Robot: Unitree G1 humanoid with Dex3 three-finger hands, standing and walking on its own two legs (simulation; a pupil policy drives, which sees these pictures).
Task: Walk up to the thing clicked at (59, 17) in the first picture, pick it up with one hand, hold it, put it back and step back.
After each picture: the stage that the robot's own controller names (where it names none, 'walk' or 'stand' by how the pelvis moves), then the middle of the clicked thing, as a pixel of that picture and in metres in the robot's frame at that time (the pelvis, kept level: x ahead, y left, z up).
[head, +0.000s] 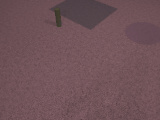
stand; (58, 17) +1.81 +0.32 -0.66
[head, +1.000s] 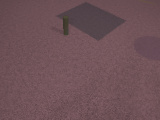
walk; (65, 25) +1.70 +0.15 -0.64
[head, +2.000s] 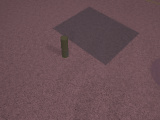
walk; (64, 47) +1.15 +0.13 -0.65
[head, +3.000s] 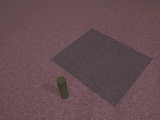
walk; (63, 88) +0.72 +0.19 -0.63
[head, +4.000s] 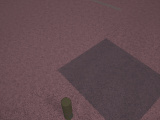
walk; (67, 109) +0.51 +0.15 -0.62
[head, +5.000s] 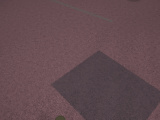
stand; out of the picture +0.44 +0.16 -0.65
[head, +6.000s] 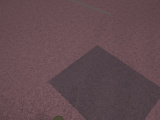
stand; out of the picture +0.40 +0.16 -0.64
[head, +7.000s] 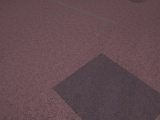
stand; out of the picture +0.40 +0.16 -0.66
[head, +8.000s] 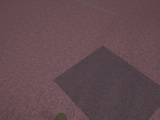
stand; out of the picture +0.42 +0.16 -0.65
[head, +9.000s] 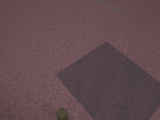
stand; (63, 119) +0.43 +0.15 -0.65
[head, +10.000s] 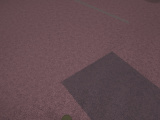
stand; out of the picture +0.44 +0.13 -0.66
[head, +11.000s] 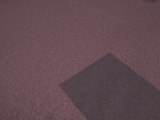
stand; out of the picture +0.41 +0.14 -0.66
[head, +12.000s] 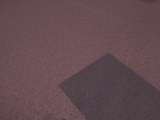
stand; out of the picture +0.41 +0.14 -0.66
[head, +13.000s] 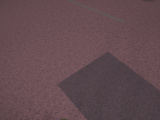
stand; out of the picture +0.41 +0.14 -0.66
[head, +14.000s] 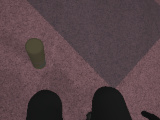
go down; (37, 55) +0.48 +0.16 -0.32
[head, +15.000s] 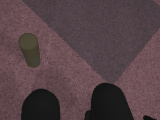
approach; (31, 53) +0.50 +0.17 -0.28
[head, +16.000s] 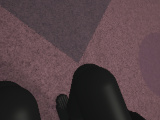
close in; out of the picture +0.49 +0.22 -0.17
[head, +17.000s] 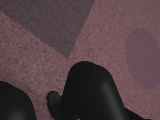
close; out of the picture +0.49 +0.24 -0.17
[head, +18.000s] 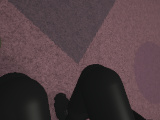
lift; out of the picture +0.39 +0.22 -0.16
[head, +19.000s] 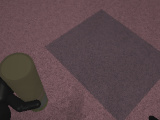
lift; (29, 88) +0.32 +0.16 +0.04
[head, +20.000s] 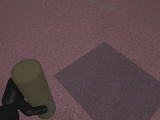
hold; (38, 94) +0.30 +0.15 +0.06
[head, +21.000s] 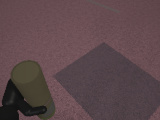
hold; (38, 95) +0.30 +0.15 +0.05
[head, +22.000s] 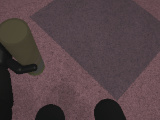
crouch; (27, 53) +0.43 +0.16 -0.01
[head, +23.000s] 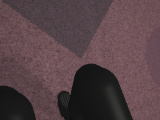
lower; out of the picture +0.47 +0.21 -0.14
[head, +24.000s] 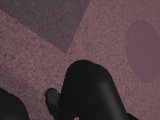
lower; out of the picture +0.48 +0.24 -0.16
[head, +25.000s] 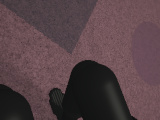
lower; out of the picture +0.47 +0.24 -0.17
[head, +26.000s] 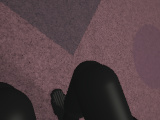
lower; out of the picture +0.45 +0.24 -0.17
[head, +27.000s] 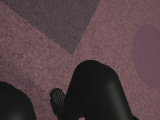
rest; out of the picture +0.45 +0.23 -0.17
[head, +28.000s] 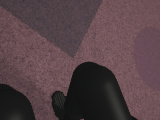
open; out of the picture +0.46 +0.20 -0.18
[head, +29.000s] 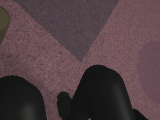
stand; out of the picture +0.46 +0.20 -0.19
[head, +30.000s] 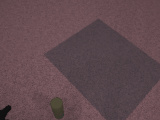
stand; (57, 109) +0.41 +0.12 -0.53
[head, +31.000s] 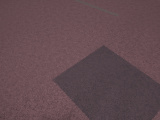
stand; out of the picture +0.38 +0.12 -0.60
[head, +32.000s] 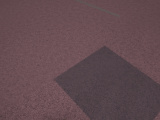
stand; out of the picture +0.39 +0.12 -0.60
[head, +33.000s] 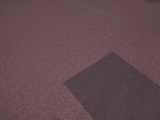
stand; out of the picture +0.40 +0.11 -0.65
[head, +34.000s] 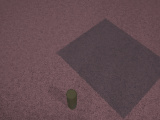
walk; (71, 100) +0.47 +0.06 -0.63
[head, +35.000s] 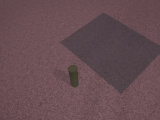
walk; (73, 76) +0.72 +0.11 -0.63
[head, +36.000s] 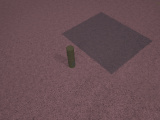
stand; (71, 57) +1.04 +0.17 -0.63
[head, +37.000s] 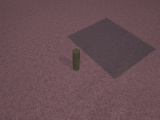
stand; (76, 60) +1.05 +0.08 -0.65
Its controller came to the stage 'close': yes
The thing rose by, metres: 0.70
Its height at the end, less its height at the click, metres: +0.00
